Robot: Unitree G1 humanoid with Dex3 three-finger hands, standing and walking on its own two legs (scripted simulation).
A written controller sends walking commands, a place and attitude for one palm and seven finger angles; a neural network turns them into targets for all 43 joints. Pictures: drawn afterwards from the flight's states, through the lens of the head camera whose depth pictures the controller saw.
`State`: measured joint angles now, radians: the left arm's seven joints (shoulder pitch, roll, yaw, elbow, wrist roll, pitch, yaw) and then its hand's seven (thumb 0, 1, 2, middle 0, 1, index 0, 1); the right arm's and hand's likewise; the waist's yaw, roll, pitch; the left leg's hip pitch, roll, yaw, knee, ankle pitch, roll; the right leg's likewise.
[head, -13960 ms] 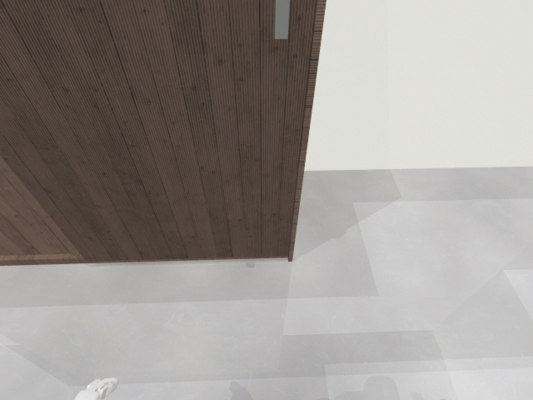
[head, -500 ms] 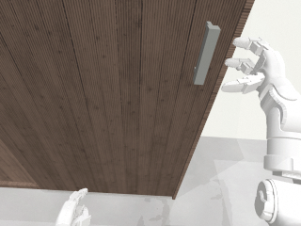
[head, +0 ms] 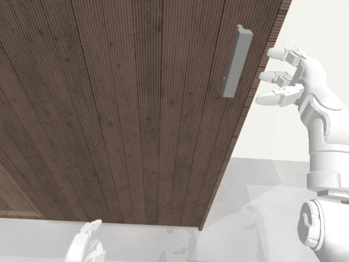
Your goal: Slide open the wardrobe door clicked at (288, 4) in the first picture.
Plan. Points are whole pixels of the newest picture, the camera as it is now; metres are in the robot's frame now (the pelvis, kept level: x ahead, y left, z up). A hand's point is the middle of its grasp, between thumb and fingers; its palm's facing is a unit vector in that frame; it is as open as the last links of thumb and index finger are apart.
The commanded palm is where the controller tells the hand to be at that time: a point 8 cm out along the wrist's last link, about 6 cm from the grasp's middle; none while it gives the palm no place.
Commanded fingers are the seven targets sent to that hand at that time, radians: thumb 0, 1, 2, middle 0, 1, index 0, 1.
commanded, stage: move the hooked fingers beside the handle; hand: right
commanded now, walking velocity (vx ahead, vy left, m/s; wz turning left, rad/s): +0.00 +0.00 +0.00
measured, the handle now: (233, 61) +0.48 -0.10 +0.27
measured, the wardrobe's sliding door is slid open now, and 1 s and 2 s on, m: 0.00 0.00 0.00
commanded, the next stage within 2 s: feel for the door with the fingertips in 0.90 s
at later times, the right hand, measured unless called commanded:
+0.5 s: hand (272, 84) +0.40 -0.17 +0.26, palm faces -0.01 +1.00 -0.02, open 14.0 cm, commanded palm +0.39 -0.22 +0.27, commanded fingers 0.00 0.50 -0.30 0.30 1.20 0.30 1.20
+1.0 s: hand (270, 82) +0.42 -0.17 +0.26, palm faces +0.00 +1.00 +0.00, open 14.0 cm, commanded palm +0.39 -0.22 +0.27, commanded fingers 0.00 0.50 -0.30 0.30 1.20 0.30 1.20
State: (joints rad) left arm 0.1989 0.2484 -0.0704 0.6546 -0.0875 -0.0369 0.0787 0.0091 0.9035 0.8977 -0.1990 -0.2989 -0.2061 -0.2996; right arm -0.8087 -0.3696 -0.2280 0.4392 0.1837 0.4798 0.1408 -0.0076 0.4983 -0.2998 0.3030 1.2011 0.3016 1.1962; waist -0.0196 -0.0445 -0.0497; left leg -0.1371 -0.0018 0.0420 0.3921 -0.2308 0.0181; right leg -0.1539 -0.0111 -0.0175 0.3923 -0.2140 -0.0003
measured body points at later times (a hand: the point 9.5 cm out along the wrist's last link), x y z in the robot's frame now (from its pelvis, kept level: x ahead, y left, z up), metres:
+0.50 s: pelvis +0.00 +0.00 +0.00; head -0.02 +0.01 +0.45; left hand +0.17 +0.23 -0.09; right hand +0.40 -0.22 +0.27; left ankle -0.01 +0.11 -0.74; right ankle +0.00 -0.12 -0.74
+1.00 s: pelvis +0.01 -0.01 +0.00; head -0.01 +0.01 +0.45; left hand +0.18 +0.23 -0.09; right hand +0.41 -0.22 +0.26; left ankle -0.01 +0.11 -0.74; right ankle +0.00 -0.12 -0.74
